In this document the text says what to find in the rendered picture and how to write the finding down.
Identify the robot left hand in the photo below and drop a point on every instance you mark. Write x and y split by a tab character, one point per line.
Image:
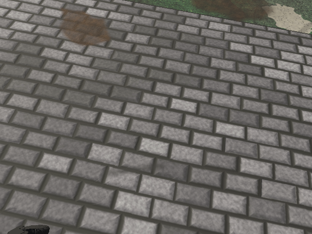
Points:
31	229

